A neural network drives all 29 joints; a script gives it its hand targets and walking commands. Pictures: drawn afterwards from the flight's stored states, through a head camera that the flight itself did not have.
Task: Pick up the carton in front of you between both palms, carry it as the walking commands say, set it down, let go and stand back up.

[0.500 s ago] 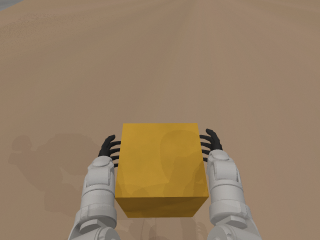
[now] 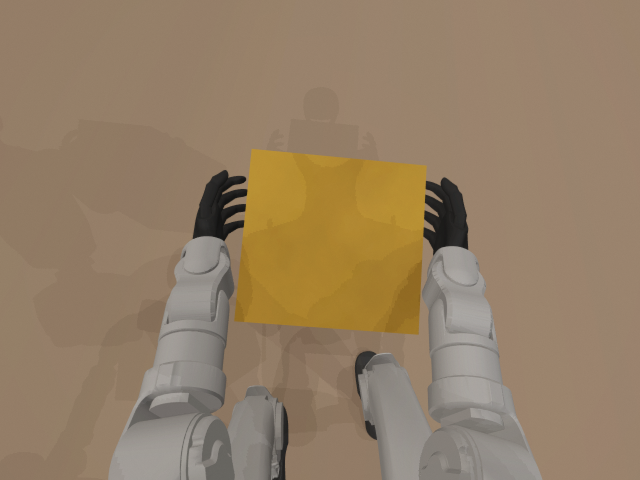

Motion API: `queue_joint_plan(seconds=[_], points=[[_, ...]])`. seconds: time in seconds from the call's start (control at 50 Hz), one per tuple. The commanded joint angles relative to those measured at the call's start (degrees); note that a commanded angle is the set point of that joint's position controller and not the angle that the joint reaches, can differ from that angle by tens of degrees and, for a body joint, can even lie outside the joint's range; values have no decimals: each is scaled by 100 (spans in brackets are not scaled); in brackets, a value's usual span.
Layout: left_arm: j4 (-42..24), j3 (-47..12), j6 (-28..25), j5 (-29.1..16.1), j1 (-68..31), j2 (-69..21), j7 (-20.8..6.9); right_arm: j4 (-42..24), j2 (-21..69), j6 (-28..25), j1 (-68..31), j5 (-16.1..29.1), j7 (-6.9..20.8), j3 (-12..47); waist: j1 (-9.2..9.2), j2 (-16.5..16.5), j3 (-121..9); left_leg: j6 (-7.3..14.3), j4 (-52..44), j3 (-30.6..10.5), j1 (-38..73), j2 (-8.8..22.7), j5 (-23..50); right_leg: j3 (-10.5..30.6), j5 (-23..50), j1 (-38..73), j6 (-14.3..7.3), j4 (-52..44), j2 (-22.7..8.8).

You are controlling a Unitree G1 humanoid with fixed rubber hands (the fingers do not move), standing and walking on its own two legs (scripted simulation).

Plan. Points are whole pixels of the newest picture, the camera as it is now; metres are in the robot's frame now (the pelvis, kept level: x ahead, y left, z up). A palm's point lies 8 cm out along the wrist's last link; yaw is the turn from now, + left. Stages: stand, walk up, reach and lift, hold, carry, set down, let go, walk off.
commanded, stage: set down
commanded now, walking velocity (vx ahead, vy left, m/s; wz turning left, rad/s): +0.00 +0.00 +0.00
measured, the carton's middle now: (325, 249) +0.42 -0.05 -0.16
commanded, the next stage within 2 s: none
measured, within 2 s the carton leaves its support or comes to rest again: rests again in 1.88 s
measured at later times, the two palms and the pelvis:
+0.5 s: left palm (241, 234) +0.47 +0.08 -0.22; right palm (417, 260) +0.39 -0.20 -0.22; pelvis -0.03 +0.00 -0.13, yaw +0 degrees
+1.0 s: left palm (257, 238) +0.51 +0.08 -0.38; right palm (400, 259) +0.42 -0.20 -0.35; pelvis -0.05 +0.01 -0.22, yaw -2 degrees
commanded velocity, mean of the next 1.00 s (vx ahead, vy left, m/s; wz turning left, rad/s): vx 0.00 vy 0.00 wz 0.00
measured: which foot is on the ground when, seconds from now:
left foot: down 0.00-1.00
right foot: down 0.00-1.00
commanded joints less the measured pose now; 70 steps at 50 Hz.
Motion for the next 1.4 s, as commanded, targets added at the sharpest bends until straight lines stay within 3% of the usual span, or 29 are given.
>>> queue_joint_plan(seconds=[0.0, 0.14, 0.44, 0.66, 0.88, 1.02, 1.18, 1.28, 1.38], points=[[294, -2952, 56, -371, -2969, -5034, -1467, 735, 4809, 197, -2861, 417, 1543, 3321, -197, 97, -4626, -78, -835, 98, 427, -565, 1092, -497, 1260, 3571, -115, 386, 876], [672, -2611, 95, -331, -3526, -4781, -1506, 916, 4786, 266, -3449, 442, 1428, 3024, -209, 0, -4955, -14, -57, 185, -549, -640, 959, -528, 1165, 2729, -43, 1085, 891], [1081, -2613, 120, -633, -4745, -4170, -1541, 603, 4519, 228, -4727, 811, 894, 2964, -311, 53, -5790, 68, 1398, 467, -1968, -735, 467, -669, 867, 2008, 119, 2404, 953], [1648, -2378, 143, -590, -5451, -3623, -1533, 629, 4034, 169, -5572, 810, 751, 2430, -441, 169, -5615, 122, 2137, 478, -2567, -667, 242, -873, 700, 1064, 205, 3234, 891], [1952, -2730, 32, -845, -6168, -3057, -1357, 651, 3421, -39, -6256, 1022, 643, 2031, -692, 513, -5572, 72, 2880, 387, -2643, -501, 654, -1029, 1062, 313, 264, 4085, 689], [1904, -2790, -108, -736, -6682, -2426, -1251, 2244, 3556, 56, -5244, 880, 860, 956, -684, 1112, -4426, 50, 3042, 372, -2876, -325, 665, -990, 915, -756, 235, 4344, 616], [1495, -3177, -246, -971, -6935, -2531, -1119, 2379, 3447, -91, -5176, 1064, 966, 752, -736, 1673, -4789, -31, 3277, 175, -2029, -141, 2036, -1045, 1378, -1425, 188, 4576, 557], [1649, -3059, -242, -869, -6882, -2427, -1101, 2487, 3128, -172, -5245, 968, 974, 522, -787, 1760, -4443, 1, 3271, 66, -2066, -83, 1953, -1076, 1105, -1849, 173, 4597, 519], [1899, -2906, -265, -811, -6929, -2255, -1132, 2645, 2865, -239, -5314, 812, 923, 280, -854, 1643, -4027, 69, 3252, -4, -2447, -74, 1526, -1070, 825, -1916, 140, 4635, 511]])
